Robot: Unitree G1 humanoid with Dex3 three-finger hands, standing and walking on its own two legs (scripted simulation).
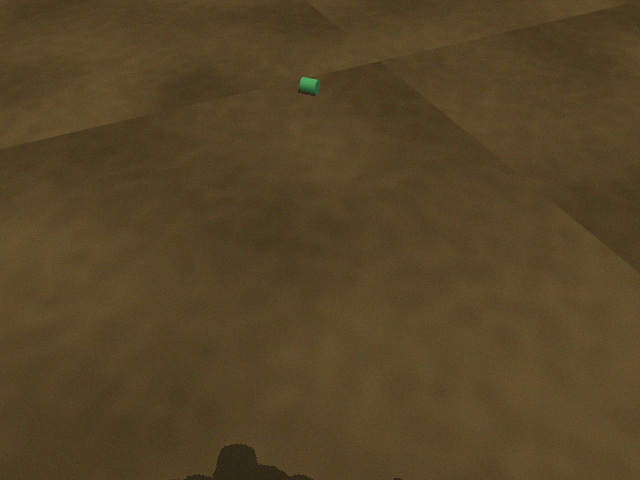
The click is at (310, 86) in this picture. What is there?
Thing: lying can
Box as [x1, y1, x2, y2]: [300, 77, 319, 93]
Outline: 302,77 300,80 300,90 317,93 319,88 319,81 316,79
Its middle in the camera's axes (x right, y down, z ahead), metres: -0.07 -0.96 +2.42
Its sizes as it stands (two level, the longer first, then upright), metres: 0.102 0.084 0.084
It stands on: the floor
